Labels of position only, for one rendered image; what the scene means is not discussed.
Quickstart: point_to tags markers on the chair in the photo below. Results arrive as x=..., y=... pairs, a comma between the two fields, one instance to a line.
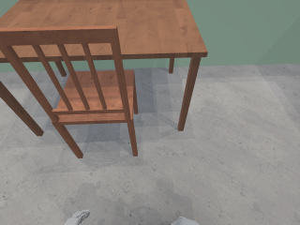
x=89, y=97

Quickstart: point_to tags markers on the table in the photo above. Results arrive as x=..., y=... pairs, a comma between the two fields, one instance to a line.
x=147, y=29

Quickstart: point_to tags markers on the robot left hand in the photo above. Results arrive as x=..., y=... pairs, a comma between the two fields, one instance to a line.
x=78, y=217

